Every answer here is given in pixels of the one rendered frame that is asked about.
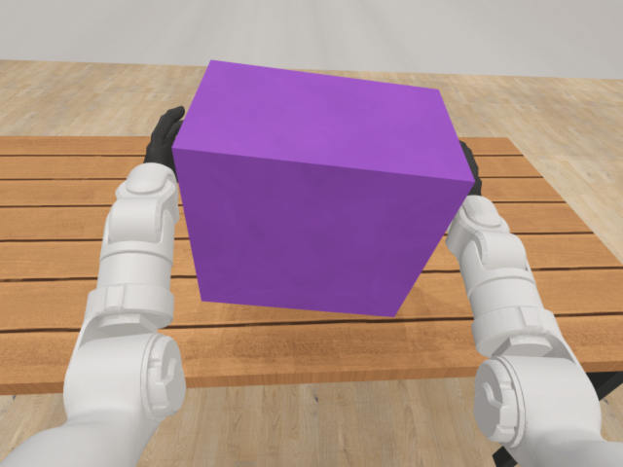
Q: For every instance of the left robot hand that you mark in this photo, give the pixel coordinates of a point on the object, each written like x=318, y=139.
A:
x=162, y=138

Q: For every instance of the table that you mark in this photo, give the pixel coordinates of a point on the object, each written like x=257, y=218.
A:
x=57, y=191

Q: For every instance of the robot right upper arm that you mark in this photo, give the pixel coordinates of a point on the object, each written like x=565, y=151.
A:
x=544, y=412

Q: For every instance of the right robot hand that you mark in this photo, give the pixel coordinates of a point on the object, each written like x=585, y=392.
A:
x=476, y=189

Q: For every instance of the robot left forearm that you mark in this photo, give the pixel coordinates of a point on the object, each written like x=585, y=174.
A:
x=132, y=295

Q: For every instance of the robot left upper arm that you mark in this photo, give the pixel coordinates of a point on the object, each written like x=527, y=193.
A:
x=118, y=391

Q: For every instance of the robot right forearm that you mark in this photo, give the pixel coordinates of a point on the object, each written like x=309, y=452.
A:
x=509, y=317

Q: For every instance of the carton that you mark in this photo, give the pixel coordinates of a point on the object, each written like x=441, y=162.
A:
x=316, y=192

